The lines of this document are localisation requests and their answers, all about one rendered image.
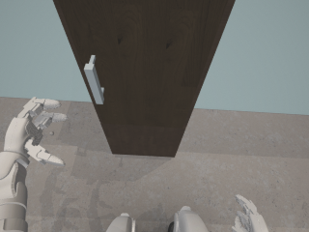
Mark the cupboard door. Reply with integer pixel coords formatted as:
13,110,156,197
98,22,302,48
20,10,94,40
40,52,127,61
58,0,229,129

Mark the right robot hand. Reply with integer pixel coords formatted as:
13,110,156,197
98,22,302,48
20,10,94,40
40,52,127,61
232,194,269,232

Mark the handle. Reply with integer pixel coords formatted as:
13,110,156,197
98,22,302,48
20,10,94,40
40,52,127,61
84,55,104,104

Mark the robot right thigh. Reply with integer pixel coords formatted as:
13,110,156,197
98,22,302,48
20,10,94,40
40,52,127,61
174,210,210,232

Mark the robot thigh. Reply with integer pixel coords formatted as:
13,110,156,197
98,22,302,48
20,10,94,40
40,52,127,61
106,216,136,232
174,210,210,232

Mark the left robot hand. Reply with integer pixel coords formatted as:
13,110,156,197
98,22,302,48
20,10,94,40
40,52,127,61
4,97,69,166

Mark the robot left thigh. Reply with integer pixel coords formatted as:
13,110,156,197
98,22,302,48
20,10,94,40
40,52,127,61
106,216,136,232

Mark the left robot forearm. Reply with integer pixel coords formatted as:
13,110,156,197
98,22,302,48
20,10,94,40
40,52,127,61
0,151,30,232

